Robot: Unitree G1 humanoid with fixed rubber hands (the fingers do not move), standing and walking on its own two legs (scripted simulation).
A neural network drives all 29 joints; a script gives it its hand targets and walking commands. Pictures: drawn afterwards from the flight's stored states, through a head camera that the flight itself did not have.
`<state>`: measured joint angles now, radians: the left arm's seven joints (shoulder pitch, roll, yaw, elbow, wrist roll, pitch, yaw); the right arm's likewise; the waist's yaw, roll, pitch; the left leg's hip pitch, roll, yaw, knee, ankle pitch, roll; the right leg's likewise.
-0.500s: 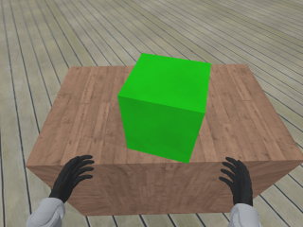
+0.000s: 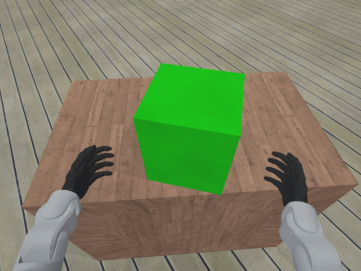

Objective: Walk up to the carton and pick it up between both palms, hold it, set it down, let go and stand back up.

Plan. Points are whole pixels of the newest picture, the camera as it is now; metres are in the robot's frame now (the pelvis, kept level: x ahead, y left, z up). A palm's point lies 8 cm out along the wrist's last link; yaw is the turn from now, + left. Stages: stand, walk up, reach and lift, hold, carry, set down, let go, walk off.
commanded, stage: reach and lift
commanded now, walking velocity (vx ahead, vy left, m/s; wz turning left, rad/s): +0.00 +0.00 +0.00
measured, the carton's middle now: (192, 131) +0.44 -0.02 +0.04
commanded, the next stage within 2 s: none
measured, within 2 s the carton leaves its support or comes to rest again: neither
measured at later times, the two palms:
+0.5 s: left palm (87, 140) +0.34 +0.21 +0.12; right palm (301, 162) +0.28 -0.21 +0.12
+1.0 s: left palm (94, 97) +0.41 +0.19 +0.18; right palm (305, 127) +0.33 -0.22 +0.16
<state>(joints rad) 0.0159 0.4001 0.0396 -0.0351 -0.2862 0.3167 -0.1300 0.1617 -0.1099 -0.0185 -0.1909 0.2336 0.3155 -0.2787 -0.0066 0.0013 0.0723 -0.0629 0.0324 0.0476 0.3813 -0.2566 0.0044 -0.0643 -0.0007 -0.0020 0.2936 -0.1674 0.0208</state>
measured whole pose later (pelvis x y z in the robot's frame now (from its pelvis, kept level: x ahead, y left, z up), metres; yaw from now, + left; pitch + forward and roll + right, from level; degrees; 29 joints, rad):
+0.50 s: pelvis -0.02 +0.00 +0.00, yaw -1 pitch -2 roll -1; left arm -0.38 0.43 0.10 0.13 -0.27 0.55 -0.13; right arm -0.20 -0.15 -0.05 -0.08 0.31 0.48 -0.30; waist -0.06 -0.02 0.05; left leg -0.12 0.03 0.06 0.37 -0.22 0.00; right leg -0.14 0.00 0.02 0.31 -0.14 0.02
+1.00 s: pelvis -0.02 +0.00 +0.00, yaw +0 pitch +1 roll -1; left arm -0.76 0.48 0.08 0.46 -0.25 0.60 -0.11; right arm -0.56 -0.19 -0.07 0.24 0.35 0.50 -0.28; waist -0.14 -0.03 0.01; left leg -0.19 0.03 0.04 0.40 -0.22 0.01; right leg -0.18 0.00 0.00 0.31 -0.13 0.02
